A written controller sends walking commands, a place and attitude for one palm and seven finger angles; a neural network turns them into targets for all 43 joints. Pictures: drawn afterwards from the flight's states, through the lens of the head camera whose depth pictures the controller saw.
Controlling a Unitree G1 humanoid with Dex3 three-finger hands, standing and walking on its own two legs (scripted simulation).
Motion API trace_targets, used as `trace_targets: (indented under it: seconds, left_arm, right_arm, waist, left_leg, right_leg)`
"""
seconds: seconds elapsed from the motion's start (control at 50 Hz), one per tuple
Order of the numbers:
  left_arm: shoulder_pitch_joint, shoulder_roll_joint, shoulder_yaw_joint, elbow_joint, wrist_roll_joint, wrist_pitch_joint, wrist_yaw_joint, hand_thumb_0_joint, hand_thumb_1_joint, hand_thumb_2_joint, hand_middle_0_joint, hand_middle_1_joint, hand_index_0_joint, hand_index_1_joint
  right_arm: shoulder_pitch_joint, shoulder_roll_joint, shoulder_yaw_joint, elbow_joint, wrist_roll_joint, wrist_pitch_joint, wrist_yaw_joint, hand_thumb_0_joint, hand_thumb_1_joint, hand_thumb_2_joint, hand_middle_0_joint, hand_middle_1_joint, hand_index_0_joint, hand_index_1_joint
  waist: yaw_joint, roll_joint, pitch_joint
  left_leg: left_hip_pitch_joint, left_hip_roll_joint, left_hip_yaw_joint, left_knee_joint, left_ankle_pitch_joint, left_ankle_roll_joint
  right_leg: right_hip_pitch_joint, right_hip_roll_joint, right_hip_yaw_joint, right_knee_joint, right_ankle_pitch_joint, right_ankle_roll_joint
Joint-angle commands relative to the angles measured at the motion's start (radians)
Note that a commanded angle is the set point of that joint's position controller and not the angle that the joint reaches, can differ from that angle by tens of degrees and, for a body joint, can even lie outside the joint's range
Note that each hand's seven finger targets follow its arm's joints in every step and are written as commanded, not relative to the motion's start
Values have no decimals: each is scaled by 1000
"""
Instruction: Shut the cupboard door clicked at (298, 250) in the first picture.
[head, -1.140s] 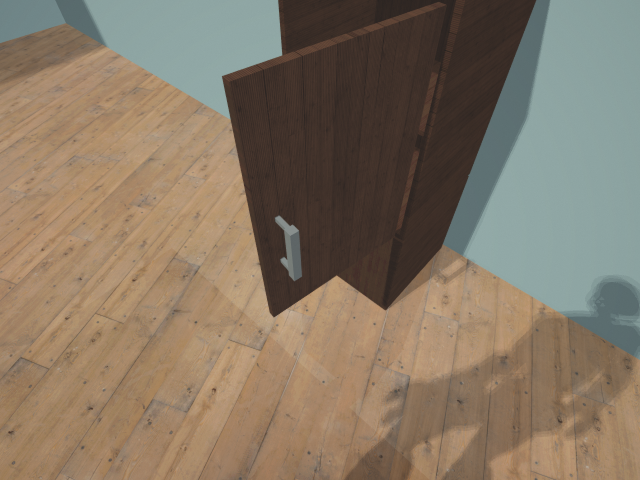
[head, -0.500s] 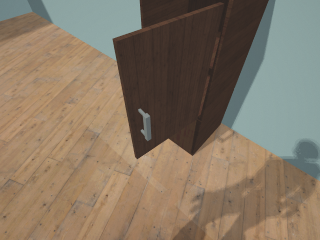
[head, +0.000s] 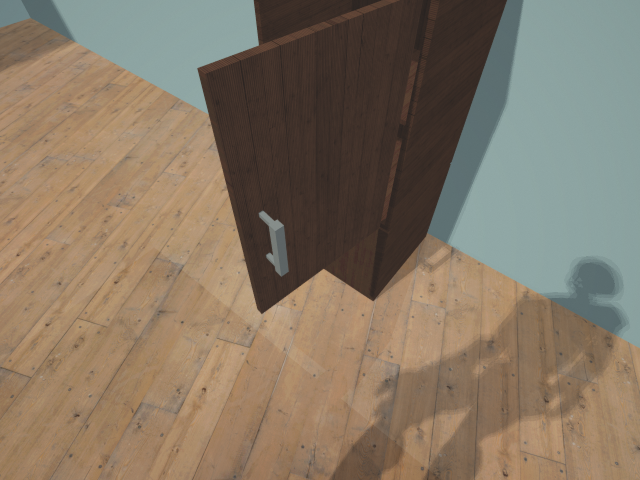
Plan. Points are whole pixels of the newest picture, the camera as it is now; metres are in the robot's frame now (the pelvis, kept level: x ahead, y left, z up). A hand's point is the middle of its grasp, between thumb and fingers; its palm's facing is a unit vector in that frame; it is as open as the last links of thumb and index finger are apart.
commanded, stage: walk to a spot facing it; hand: left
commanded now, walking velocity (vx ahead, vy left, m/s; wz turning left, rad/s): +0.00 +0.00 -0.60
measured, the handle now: (273, 244) +0.52 +0.13 -0.10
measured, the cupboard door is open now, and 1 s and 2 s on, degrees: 80 80 80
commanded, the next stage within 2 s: none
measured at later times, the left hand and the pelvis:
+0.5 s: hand out of the picture +0.05 +0.15 -0.16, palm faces -0.17 -0.95 -0.27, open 7.4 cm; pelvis -0.02 -0.04 +0.00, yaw -15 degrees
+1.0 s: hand (258, 440) +0.20 +0.11 -0.17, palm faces -0.50 -0.82 -0.27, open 7.4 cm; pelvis -0.01 -0.03 -0.02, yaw -33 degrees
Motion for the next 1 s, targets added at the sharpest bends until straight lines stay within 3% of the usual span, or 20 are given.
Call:
trace_targets:
  seconds: [0.0, 0.08, 0.14, 0.16, 0.18, 0.2, 0.24, 0.3, 0.54, 0.62, 0.64, 0.66, 0.68, 0.7, 0.74, 0.78, 0.88, 0.94, 0.96, 0.98]
  left_arm:
    - [20, 128, 43, -105, 12, 8, -9, 0, 900, 900, -200, -300, -200, -300]
    - [8, 80, 53, -165, 15, 29, -25, 0, 900, 900, -200, -300, -200, -300]
    - [129, 67, 65, -151, 17, 18, -33, 0, 900, 900, -200, -300, -200, -300]
    - [185, 104, 76, -135, 22, 9, -30, 0, 900, 900, -200, -300, -200, -300]
    - [187, 215, 97, -140, 35, -3, -16, 0, 900, 900, -200, -300, -200, -300]
    - [204, 235, 92, -146, 16, -3, -11, 0, 900, 900, -200, -300, -200, -300]
    - [110, 173, 91, -173, 18, -2, 5, 0, 900, 900, -200, -300, -200, -300]
    - [86, 138, 81, -193, 15, -16, 9, 0, 900, 900, -200, -300, -200, -300]
    - [135, 163, 98, -207, 24, -9, 3, 0, 900, 900, -200, -300, -200, -300]
    - [60, 166, 96, -229, 14, -2, -1, 0, 900, 900, -200, -300, -200, -300]
    - [36, 142, 90, -238, 10, -1, -1, 0, 900, 900, -200, -300, -200, -300]
    - [48, 93, 79, -260, 0, 1, -11, 0, 900, 900, -200, -300, -200, -300]
    - [21, 84, 73, -290, 5, -2, -24, 0, 900, 900, -200, -300, -200, -300]
    - [16, 116, 83, -315, 19, -6, -35, 0, 900, 900, -200, -300, -200, -300]
    - [25, 105, 87, -271, 26, 5, -38, 0, 900, 900, -200, -300, -200, -300]
    - [-4, 84, 74, -280, 13, 12, -49, 0, 900, 900, -200, -300, -200, -300]
    - [-65, 63, 55, -304, 12, 11, -64, 0, 900, 900, -200, -300, -200, -300]
    - [13, 95, 60, -281, 11, 1, -62, 0, 900, 900, -200, -300, -200, -300]
    - [90, 149, 72, -258, 15, -8, -57, 0, 900, 900, -200, -300, -200, -300]
    - [150, 280, 100, -242, 26, -18, -37, 0, 900, 900, -200, -300, -200, -300]
  right_arm:
    - [87, -161, -53, -75, 1, 8, -24, 0, -900, -900, 200, 300, 200, 300]
    - [90, -182, -67, -109, -9, -2, -23, 0, -900, -900, 200, 300, 200, 300]
    - [5, -175, -69, -150, -8, -3, -22, 0, -900, -900, 200, 300, 200, 300]
    - [-23, -163, -73, -166, 0, 5, -20, 0, -900, -900, 200, 300, 200, 300]
    - [-5, -78, -65, -197, 11, 10, -13, 0, -900, -900, 200, 300, 200, 300]
    - [-25, -102, -64, -202, 11, 21, -8, 0, -900, -900, 200, 300, 200, 300]
    - [-42, -88, -70, -196, 10, 25, -10, 0, -900, -900, 200, 300, 200, 300]
    - [-11, -60, -59, -185, 10, 23, -4, 0, -900, -900, 200, 300, 200, 300]
    - [-75, -50, -56, -252, 25, 7, -11, 0, -900, -900, 200, 300, 200, 300]
    - [24, -61, -55, -237, 30, -4, -18, 0, -900, -900, 200, 300, 200, 300]
    - [75, -81, -58, -222, 27, -12, -20, 0, -900, -900, 200, 300, 200, 300]
    - [91, -172, -71, -229, 12, -23, -26, 0, -900, -900, 200, 300, 200, 300]
    - [109, -229, -81, -245, 0, -18, -27, 0, -900, -900, 200, 300, 200, 300]
    - [81, -239, -77, -273, -6, -14, -32, 0, -900, -900, 200, 300, 200, 300]
    - [49, -163, -48, -268, -12, -23, -29, 0, -900, -900, 200, 300, 200, 300]
    - [43, -151, -47, -279, -13, -21, -26, 0, -900, -900, 200, 300, 200, 300]
    - [115, -191, -67, -255, -12, -13, -14, 0, -900, -900, 200, 300, 200, 300]
    - [93, -211, -75, -260, -4, -5, -5, 0, -900, -900, 200, 300, 200, 300]
    - [89, -197, -76, -268, 4, -4, -1, 0, -900, -900, 200, 300, 200, 300]
    - [74, -101, -55, -311, 16, -3, 5, 0, -900, -900, 200, 300, 200, 300]
  waist:
    - [-30, 46, -57]
    - [-26, 214, -47]
    - [51, 96, -87]
    - [80, -33, -73]
    - [63, -362, -55]
    - [87, -277, -42]
    - [30, -191, -6]
    - [3, -93, -87]
    - [36, -130, -127]
    - [-21, -126, -144]
    - [-49, -82, -163]
    - [-49, 153, -152]
    - [-50, 279, -113]
    - [-33, 139, -77]
    - [2, 237, -79]
    - [1, 182, -79]
    - [-42, 220, -90]
    - [2, 187, -108]
    - [39, 69, -146]
    - [63, -322, -173]
  left_leg:
    - [79, 173, -96, -1, 196, 62]
    - [15, 362, -201, -99, 257, 195]
    - [-68, 289, -62, 87, 292, 119]
    - [-155, 190, 3, 249, 131, 54]
    - [-360, 5, 100, 494, -281, -28]
    - [-364, -14, -38, 669, -397, -23]
    - [-430, 15, -134, 792, -276, -20]
    - [-392, 14, -134, 744, -171, -38]
    - [-308, -39, -137, 416, -217, -33]
    - [-77, -56, -137, 118, -74, -18]
    - [89, 1, -169, -18, -1, -5]
    - [227, 218, -391, -113, 34, 75]
    - [173, 447, -560, -160, 166, 197]
    - [0, 481, -541, -142, 170, 254]
    - [9, 326, -349, -56, 490, 183]
    - [42, 257, -197, -15, 578, 158]
    - [44, 248, -93, 43, 565, 126]
    - [-17, 233, -49, 171, 471, 65]
    - [-132, 190, 5, 325, 326, 12]
    - [-415, 28, 93, 592, -260, -55]
  right_leg:
    - [-173, -70, 73, 116, 276, -15]
    - [-261, -38, 0, 477, -271, 7]
    - [-81, -47, -31, 249, -91, 1]
    - [-18, -78, 40, 58, 146, -11]
    - [47, -325, 415, -98, 366, -99]
    - [-29, -385, 488, -133, 375, -200]
    - [-53, -311, 459, -93, 342, -197]
    - [1, -243, 358, -59, 398, -175]
    - [66, -198, 471, -22, 490, -186]
    - [-75, -136, 461, 35, 454, -117]
    - [-203, -86, 411, 86, 330, -71]
    - [-411, 48, 277, 216, 36, -11]
    - [-489, 77, 84, 470, -351, 44]
    - [-445, 14, 58, 649, -341, 65]
    - [-468, -2, 55, 774, -258, 75]
    - [-450, -21, 7, 728, -218, 81]
    - [-281, -8, -102, 395, -163, 59]
    - [-88, 6, -122, 146, 10, 31]
    - [88, -58, -45, 37, 238, 2]
    - [265, -350, 361, -25, 624, -114]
